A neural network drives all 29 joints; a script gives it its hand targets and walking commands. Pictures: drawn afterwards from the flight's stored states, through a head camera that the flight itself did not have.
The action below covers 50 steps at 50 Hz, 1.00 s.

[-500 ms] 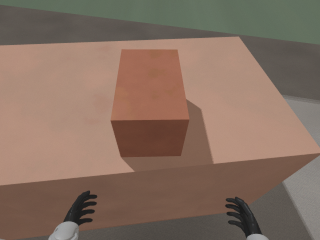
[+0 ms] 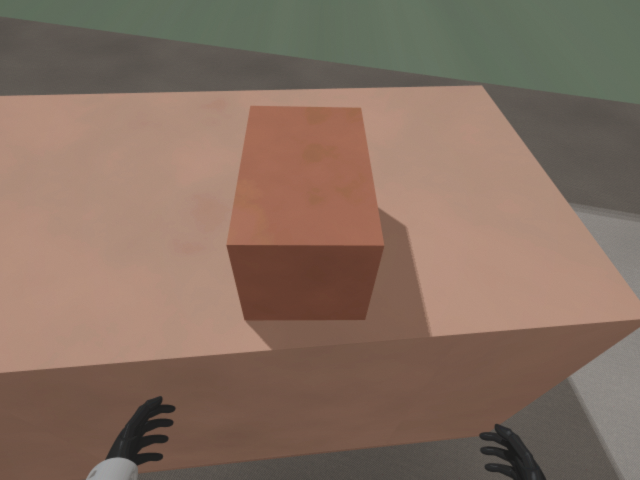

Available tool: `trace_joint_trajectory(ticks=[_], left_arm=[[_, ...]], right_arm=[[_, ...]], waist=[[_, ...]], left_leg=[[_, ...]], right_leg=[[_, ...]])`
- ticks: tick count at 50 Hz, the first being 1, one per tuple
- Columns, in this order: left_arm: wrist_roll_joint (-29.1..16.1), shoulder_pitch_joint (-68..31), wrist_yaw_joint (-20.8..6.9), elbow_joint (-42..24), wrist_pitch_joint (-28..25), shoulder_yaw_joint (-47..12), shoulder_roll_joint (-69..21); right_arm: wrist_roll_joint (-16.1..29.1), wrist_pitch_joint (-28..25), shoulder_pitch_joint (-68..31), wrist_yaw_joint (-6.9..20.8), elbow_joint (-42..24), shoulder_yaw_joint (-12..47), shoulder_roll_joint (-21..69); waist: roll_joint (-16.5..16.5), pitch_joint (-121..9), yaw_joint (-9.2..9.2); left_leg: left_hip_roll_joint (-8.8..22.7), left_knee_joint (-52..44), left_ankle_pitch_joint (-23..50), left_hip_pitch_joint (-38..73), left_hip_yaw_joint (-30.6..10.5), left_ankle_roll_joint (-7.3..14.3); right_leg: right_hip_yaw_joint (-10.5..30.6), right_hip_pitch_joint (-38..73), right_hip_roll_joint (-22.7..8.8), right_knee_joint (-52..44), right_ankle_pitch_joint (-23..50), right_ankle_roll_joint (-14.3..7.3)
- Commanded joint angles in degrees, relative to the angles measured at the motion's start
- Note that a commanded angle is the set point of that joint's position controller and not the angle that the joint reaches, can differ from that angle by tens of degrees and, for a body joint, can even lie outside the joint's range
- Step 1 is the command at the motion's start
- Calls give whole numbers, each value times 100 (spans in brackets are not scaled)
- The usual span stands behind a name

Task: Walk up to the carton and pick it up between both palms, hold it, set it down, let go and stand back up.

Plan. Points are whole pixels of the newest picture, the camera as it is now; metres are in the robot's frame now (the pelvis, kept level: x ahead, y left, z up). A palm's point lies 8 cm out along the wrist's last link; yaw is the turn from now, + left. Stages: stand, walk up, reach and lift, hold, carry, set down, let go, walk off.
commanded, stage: stand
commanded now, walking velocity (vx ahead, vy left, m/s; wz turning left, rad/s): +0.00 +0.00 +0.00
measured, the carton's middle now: (305, 208) +0.47 +0.05 +0.04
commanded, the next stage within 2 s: none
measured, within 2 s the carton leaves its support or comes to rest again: neither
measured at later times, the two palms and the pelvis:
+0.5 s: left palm out of the picture +0.10 +0.29 -0.10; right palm out of the picture +0.10 -0.28 -0.11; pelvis +0.01 +0.00 +0.00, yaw +1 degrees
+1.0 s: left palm out of the picture +0.07 +0.30 -0.10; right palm out of the picture +0.07 -0.29 -0.11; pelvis -0.01 +0.01 +0.01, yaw +2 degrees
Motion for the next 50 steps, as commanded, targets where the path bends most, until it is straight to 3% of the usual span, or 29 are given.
trace_joint_trajectory(ticks=[1,2,4,5,8,11,15,18,19,20,21,25,26,27,28,29,30,31,34,37,38,40,41,43,45,46,48,49,50], left_arm=[[32,-119,-37,-291,-328,374,1027],[37,-378,-77,-255,-330,421,1253],[14,-138,-55,33,-323,372,1257],[52,-316,-82,73,-394,408,1236],[-49,-155,-108,340,-439,375,1268],[-34,-304,-69,551,-453,335,1555],[-15,-428,-34,793,-438,329,1644],[-55,-16,-18,1065,-402,251,1545],[8,-383,-26,1024,-429,257,1677],[38,-411,-23,990,-411,315,1769],[-17,-437,-4,1070,-436,296,1831],[-22,-168,-46,1323,-460,199,1632],[-19,-204,-12,1349,-484,210,1736],[-21,-241,-1,1329,-475,215,1578],[-62,-109,-8,1363,-492,214,1850],[-71,-251,13,1365,-460,217,1712],[-32,-377,21,1324,-451,193,1737],[-36,-483,18,1314,-445,135,1610],[-63,-304,-29,1481,-469,190,1778],[-71,-383,-26,1509,-438,152,1666],[5,-381,-1,1543,-428,164,1768],[-13,-390,-3,1625,-458,151,1820],[-40,-413,-12,1638,-451,120,1716],[-87,-349,-7,1624,-452,96,1611],[-81,-352,9,1701,-507,161,1863],[-86,-196,-9,1744,-479,136,1713],[-101,-162,-10,1743,-457,122,1753],[-82,-459,-13,1720,-447,133,1688],[-76,-351,-3,1770,-420,139,1804]], right_arm=[[52,1,-269,-46,-417,-294,-1128],[101,52,-283,18,-423,-258,-1024],[89,70,-54,-7,-266,-308,-1160],[73,31,-89,0,-219,-283,-1231],[26,74,-172,25,-123,-295,-1346],[130,205,-10,21,61,-298,-1496],[82,221,97,-78,251,-223,-1594],[114,179,-87,-99,287,-162,-1524],[156,191,-168,-82,321,-146,-1428],[154,207,-153,-69,386,-131,-1500],[160,189,-43,-81,513,-114,-1432],[123,222,-138,-102,699,-109,-1669],[122,212,-5,-88,683,-133,-1634],[98,218,-97,-113,713,-154,-1721],[146,224,-62,-90,779,-149,-1601],[173,222,-167,-97,726,-121,-1632],[199,228,-58,-84,725,-117,-1545],[196,211,-238,-103,799,-106,-1643],[180,211,-140,-103,894,-125,-1676],[199,202,-269,-103,866,-112,-1578],[165,205,-270,-100,924,-117,-1613],[153,228,-170,-89,1016,-106,-1622],[143,200,-244,-107,1014,-173,-1784],[197,256,-7,-83,1122,-131,-1712],[230,275,-40,-48,1067,-95,-1516],[205,251,-354,-66,1031,-59,-1615],[201,214,-324,-80,1155,-101,-1701],[209,232,-260,-113,1066,-52,-1596],[197,220,-253,-76,1130,-77,-1698]], waist=[[231,-390,169],[73,-324,0],[70,-350,-25],[-216,-394,-41],[145,-724,33],[-10,-429,-64],[-88,-578,-135],[487,-239,-17],[258,-61,-91],[-25,-304,-15],[-160,-222,-137],[119,-206,-46],[-82,-267,-65],[316,49,-80],[-33,-260,-8],[29,-246,15],[-65,-436,-136],[-4,-442,-41],[274,-201,-62],[-119,-482,-129],[73,-526,-63],[56,-334,-166],[-142,-186,-85],[70,-181,-91],[-36,-95,-190],[245,-349,-13],[48,-156,41],[-259,-330,-113],[-5,-234,-107]], left_leg=[[417,-547,552,-320,-545,276],[447,-448,678,-210,-525,267],[508,-531,733,-122,-590,332],[500,-462,1064,-57,-669,330],[490,-307,1927,146,-607,401],[522,-419,2120,378,-593,377],[492,-410,2104,370,-565,356],[481,-626,1580,75,-658,325],[483,-753,1395,26,-667,278],[510,-743,1520,93,-644,318],[634,-763,1597,74,-828,405],[523,-735,1581,274,-628,354],[559,-830,1700,277,-698,329],[524,-814,1757,118,-574,320],[596,-880,1731,286,-776,308],[563,-817,1724,273,-676,362],[542,-954,1828,446,-705,283],[514,-818,1717,365,-587,286],[613,-899,1646,264,-728,372],[612,-880,1531,492,-816,341],[574,-960,1442,368,-747,292],[557,-909,1669,350,-700,301],[607,-981,1572,341,-786,347],[570,-1022,1305,207,-752,268],[613,-1061,1187,212,-827,315],[574,-988,1233,113,-790,309],[561,-1019,1324,111,-768,310],[581,-1048,1416,338,-760,268],[552,-1012,1479,292,-760,264]], right_leg=[[509,-132,-586,-476,630,-196],[422,-378,-562,-563,715,-172],[506,-284,-594,-542,979,-243],[484,-250,-564,-513,1164,-208],[483,116,-698,-444,2126,-229],[467,-132,-652,-534,1951,-228],[413,270,-631,-638,1955,-205],[568,273,-707,-751,1686,-259],[403,222,-660,-738,1616,-270],[451,271,-650,-735,1717,-201],[499,250,-677,-820,1641,-237],[404,228,-658,-989,1605,-185],[460,230,-703,-862,1631,-273],[441,238,-689,-956,1838,-189],[432,351,-735,-881,1650,-216],[445,282,-718,-907,1803,-214],[309,231,-674,-870,1694,-184],[396,246,-656,-967,1627,-165],[495,298,-755,-1005,1622,-264],[462,196,-720,-1028,1419,-243],[335,473,-712,-1005,1443,-195],[352,379,-688,-1029,1533,-190],[336,292,-668,-1077,1353,-190],[401,206,-768,-1112,1243,-179],[413,188,-714,-1143,1072,-194],[440,455,-762,-1091,1177,-206],[467,505,-804,-1127,1388,-203],[447,295,-781,-1139,1469,-186],[366,309,-732,-1100,1521,-162]])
